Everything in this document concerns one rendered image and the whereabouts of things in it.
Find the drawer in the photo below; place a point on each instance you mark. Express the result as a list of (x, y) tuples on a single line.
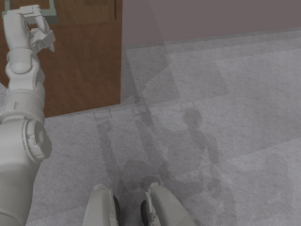
[(70, 11)]

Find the left robot hand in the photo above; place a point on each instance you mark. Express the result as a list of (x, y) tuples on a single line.
[(18, 35)]

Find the handle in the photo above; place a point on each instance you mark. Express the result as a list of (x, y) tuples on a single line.
[(49, 14)]

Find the left robot forearm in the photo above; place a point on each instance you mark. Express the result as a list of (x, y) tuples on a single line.
[(25, 97)]

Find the right robot shin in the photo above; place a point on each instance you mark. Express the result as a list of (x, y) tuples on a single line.
[(153, 219)]

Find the cabinet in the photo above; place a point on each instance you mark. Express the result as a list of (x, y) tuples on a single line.
[(84, 71)]

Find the left robot upper arm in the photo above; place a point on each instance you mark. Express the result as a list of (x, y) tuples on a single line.
[(24, 145)]

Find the left robot thigh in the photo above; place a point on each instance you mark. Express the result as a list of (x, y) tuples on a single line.
[(100, 204)]

